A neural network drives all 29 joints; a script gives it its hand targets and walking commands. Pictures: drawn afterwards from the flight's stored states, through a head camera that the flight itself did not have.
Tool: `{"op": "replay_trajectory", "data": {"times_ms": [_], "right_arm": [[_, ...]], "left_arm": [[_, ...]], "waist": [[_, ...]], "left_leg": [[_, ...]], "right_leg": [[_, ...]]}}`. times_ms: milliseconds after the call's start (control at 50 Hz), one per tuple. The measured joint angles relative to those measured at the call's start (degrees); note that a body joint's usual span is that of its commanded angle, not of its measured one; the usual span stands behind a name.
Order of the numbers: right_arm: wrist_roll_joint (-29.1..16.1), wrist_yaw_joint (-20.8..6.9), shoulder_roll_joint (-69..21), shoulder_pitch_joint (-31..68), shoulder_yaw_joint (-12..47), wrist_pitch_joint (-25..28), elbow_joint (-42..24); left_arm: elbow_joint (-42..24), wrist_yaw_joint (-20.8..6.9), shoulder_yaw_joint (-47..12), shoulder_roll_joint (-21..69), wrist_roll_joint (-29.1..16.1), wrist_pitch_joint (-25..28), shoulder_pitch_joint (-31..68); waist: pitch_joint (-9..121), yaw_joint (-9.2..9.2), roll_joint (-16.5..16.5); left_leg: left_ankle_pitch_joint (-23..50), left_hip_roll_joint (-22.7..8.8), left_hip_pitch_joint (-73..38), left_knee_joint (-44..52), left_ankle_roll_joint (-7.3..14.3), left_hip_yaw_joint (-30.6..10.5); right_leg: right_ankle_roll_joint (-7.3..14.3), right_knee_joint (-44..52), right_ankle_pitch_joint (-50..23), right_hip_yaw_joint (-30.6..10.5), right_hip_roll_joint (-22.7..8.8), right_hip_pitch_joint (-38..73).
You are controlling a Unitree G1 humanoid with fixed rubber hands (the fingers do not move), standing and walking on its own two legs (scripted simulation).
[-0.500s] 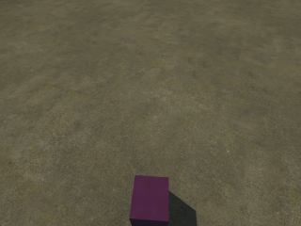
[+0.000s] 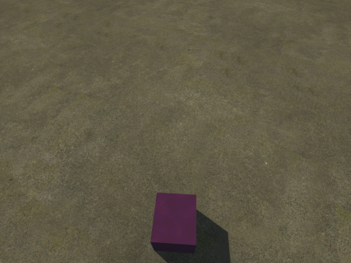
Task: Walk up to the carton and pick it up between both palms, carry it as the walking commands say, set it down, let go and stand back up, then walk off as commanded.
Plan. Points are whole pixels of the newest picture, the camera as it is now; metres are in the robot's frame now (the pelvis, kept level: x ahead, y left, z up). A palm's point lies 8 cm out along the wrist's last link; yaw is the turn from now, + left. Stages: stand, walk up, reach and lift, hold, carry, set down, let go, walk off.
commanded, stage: reach and lift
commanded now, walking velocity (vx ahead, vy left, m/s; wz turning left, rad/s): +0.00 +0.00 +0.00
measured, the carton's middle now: (175, 222) +0.42 +0.04 -0.67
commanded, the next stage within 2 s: none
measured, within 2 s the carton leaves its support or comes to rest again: neither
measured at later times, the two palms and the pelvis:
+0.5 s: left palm out of the picture +0.14 +0.23 -0.17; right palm out of the picture +0.12 -0.20 -0.16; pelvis -0.07 +0.03 -0.05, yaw -4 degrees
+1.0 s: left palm (113, 221) +0.27 +0.22 -0.20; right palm (245, 225) +0.27 -0.18 -0.19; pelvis -0.11 +0.03 -0.09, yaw -4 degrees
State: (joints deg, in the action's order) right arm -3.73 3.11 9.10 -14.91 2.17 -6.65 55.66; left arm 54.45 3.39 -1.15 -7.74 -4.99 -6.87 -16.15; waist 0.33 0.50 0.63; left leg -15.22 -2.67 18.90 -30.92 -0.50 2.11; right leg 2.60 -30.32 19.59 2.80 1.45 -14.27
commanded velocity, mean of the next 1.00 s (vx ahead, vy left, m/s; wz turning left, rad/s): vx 0.00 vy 0.00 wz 0.00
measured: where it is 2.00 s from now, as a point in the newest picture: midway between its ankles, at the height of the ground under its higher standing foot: outside the picture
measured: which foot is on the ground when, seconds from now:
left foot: down 0.00-1.00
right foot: down 0.00-1.00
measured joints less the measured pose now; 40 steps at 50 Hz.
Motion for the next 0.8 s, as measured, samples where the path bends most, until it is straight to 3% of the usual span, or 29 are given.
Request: {"op": "replay_trajectory", "data": {"times_ms": [60,140,200,280,400,480,580,680,800], "right_arm": [[-0.6,0.9,2.0,11.9,-0.6,-10.2,-9.2],[-3.3,0.4,4.1,23.4,0.6,-25.7,-15.7],[-0.9,-0.7,3.1,22.8,0.1,-30.0,-16.7],[2.2,-3.2,1.0,15.8,-1.2,-28.9,-18.9],[5.6,-5.2,-1.3,11.0,-3.6,-20.7,-26.6],[4.8,-6.3,-0.2,15.6,-4.6,-18.5,-29.1],[3.5,-7.0,2.0,24.1,-5.8,-22.0,-29.8],[4.1,-7.2,3.2,33.5,-7.2,-24.7,-24.8],[3.3,-6.0,3.8,43.0,-9.0,-24.4,-19.3]], "left_arm": [[-9.2,0.8,-0.2,-4.6,-1.7,-10.6,11.3],[-16.4,0.2,-1.0,-8.7,-3.2,-25.6,21.9],[-18.5,-1.3,-1.2,-6.8,-1.9,-29.9,20.5],[-21.7,-3.0,-0.6,-1.0,0.1,-29.1,13.6],[-27.1,-3.0,4.8,2.5,5.1,-21.0,11.8],[-29.7,-2.6,6.3,0.3,6.0,-19.0,15.7],[-31.1,-2.2,5.9,-1.2,4.2,-23.1,23.1],[-28.0,-1.3,5.2,-0.8,3.0,-26.4,31.3],[-23.3,-0.5,8.7,-1.1,3.6,-25.5,40.8]], "waist": [[-0.5,-0.28,-0.8],[2.9,0.21,-2.2],[6.7,-0.03,-2.3],[8.4,0.1,-1.6],[3.0,-0.08,-2.2],[-0.9,-0.38,-1.9],[-3.4,0.27,-1.7],[-5.2,0.66,-0.9],[-7.4,0.46,-2.0]], "left_leg": [[-1.3,0.0,8.8,-6.6,-0.8,0.1],[-0.3,0.4,15.7,-8.1,-0.4,-0.3],[-0.2,1.4,17.4,-7.0,-0.7,-2.0],[-0.4,1.9,19.0,-6.0,-1.3,-3.7],[-0.3,2.1,26.5,-11.0,-1.1,-3.8],[0.4,2.5,30.6,-16.2,-1.0,-4.1],[-1.4,3.4,33.0,-21.8,-0.3,-3.7],[-2.9,3.2,34.0,-25.8,-0.2,-3.3],[-1.9,2.9,36.6,-27.3,-0.3,-2.6]], "right_leg": [[0.1,-8.5,0.9,-0.2,-0.4,-10.0],[0.8,-11.4,1.2,-1.4,-0.1,-18.0],[0.3,-9.9,0.7,-2.2,-0.1,-19.6],[-0.9,-8.5,0.1,-3.3,0.3,-21.2],[-1.6,-13.4,-0.3,-4.2,0.6,-29.1],[-2.0,-18.9,0.3,-4.2,0.5,-33.3],[-2.7,-24.9,1.3,-4.5,-0.3,-35.8],[-2.7,-28.8,3.1,-4.5,-0.3,-36.7],[-2.7,-30.9,1.8,-4.6,-0.5,-40.0]]}}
